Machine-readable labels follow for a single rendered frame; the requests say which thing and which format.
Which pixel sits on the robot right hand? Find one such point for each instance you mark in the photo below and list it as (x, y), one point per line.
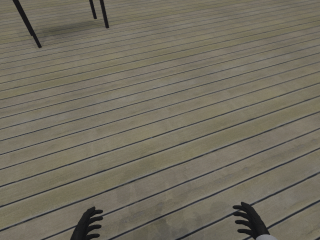
(254, 222)

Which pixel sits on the robot left hand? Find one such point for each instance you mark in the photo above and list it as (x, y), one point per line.
(82, 229)

